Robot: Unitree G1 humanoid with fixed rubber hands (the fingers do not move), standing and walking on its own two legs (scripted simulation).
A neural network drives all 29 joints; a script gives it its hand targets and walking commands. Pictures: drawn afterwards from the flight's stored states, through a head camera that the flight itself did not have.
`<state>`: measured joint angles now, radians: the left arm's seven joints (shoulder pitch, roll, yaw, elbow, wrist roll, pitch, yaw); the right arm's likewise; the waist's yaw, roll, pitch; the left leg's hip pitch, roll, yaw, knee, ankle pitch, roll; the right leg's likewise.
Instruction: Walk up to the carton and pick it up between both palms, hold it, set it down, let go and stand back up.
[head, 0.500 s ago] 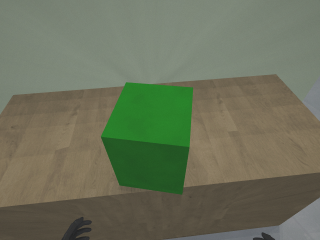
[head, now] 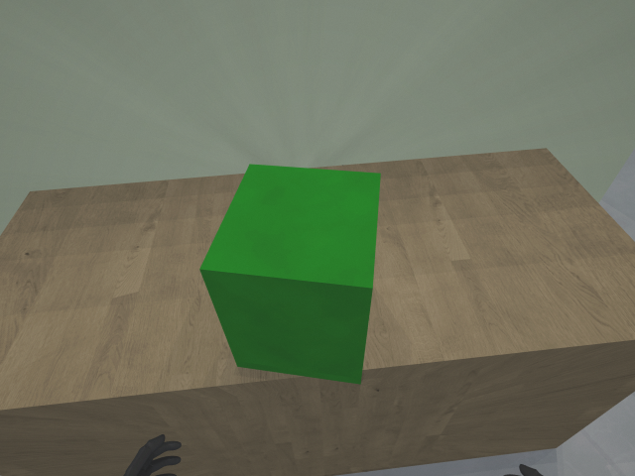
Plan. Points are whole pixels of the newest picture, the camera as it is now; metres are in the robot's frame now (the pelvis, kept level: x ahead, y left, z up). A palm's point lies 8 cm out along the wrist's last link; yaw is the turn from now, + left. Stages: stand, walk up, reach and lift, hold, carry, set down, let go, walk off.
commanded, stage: stand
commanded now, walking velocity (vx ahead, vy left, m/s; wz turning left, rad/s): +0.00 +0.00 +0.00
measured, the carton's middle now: (305, 274) +0.42 +0.00 +0.00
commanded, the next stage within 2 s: none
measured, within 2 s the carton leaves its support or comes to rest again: neither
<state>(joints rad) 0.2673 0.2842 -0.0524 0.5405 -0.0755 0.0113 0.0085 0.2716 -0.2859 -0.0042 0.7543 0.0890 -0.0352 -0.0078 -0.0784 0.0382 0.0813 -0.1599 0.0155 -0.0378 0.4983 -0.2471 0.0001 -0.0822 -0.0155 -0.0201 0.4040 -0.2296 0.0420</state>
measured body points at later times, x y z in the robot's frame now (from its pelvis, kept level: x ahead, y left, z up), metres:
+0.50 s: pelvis -0.01 +0.00 +0.00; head -0.02 +0.00 +0.45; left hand +0.16 +0.24 -0.08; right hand +0.07 -0.27 -0.12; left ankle +0.02 +0.12 -0.74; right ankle +0.00 -0.14 -0.74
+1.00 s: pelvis -0.01 +0.00 +0.00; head -0.02 +0.00 +0.45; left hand +0.15 +0.24 -0.09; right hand +0.06 -0.27 -0.12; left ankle +0.02 +0.12 -0.74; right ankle +0.00 -0.14 -0.74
